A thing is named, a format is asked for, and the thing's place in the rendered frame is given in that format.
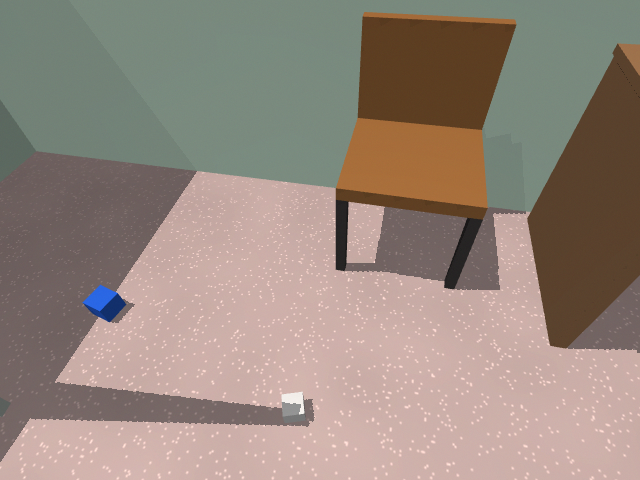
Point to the desk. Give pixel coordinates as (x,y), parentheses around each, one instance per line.
(585,225)

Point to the chair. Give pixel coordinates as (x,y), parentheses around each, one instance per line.
(426,85)

